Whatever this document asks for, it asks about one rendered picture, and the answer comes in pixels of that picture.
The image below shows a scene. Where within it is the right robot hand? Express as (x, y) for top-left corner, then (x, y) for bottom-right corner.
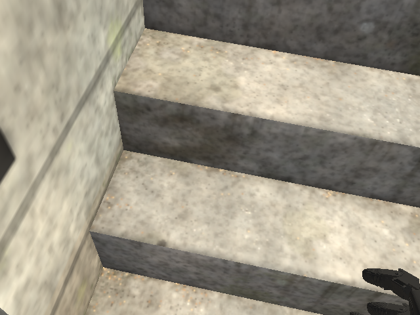
(350, 268), (420, 315)

